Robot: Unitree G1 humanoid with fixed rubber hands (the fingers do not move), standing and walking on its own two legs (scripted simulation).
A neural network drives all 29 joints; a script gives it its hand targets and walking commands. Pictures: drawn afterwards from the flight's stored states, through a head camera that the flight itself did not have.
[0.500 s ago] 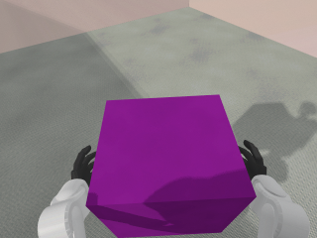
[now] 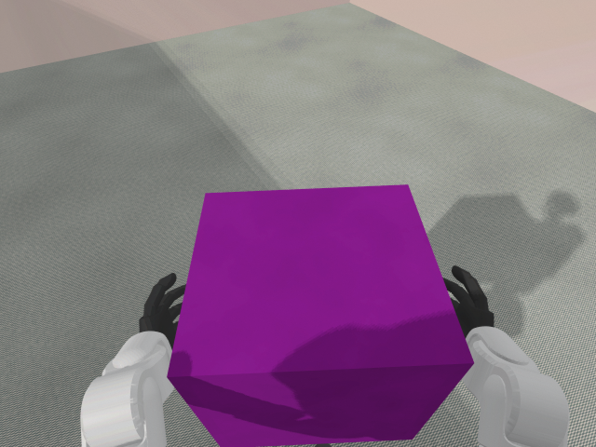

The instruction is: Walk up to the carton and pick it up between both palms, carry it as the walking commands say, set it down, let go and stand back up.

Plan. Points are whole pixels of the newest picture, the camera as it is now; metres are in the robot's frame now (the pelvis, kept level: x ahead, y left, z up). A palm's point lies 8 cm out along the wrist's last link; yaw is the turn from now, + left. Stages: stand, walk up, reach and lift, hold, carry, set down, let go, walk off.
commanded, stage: carry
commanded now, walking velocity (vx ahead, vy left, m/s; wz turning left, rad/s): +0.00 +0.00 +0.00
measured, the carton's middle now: (312, 320) +0.29 -0.01 +0.02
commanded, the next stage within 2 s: none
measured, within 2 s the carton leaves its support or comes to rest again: neither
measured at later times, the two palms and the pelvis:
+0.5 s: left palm (210, 398) +0.19 +0.12 +0.01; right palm (509, 399) +0.18 -0.24 +0.00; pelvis -0.07 -0.05 -0.01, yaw -1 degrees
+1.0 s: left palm (224, 422) +0.16 +0.10 +0.02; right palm (536, 400) +0.17 -0.27 +0.02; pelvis -0.09 -0.09 +0.00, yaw +3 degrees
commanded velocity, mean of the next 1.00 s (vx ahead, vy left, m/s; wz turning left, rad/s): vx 0.00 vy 0.00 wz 0.00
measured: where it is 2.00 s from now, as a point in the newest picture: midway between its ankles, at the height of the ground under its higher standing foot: outside the picture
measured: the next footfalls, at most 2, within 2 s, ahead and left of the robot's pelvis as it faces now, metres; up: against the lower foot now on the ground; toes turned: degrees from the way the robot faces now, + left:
left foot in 0.28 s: +0.02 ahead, +0.06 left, +0.00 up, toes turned -9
right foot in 0.46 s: -0.05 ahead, -0.14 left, +0.00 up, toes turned -2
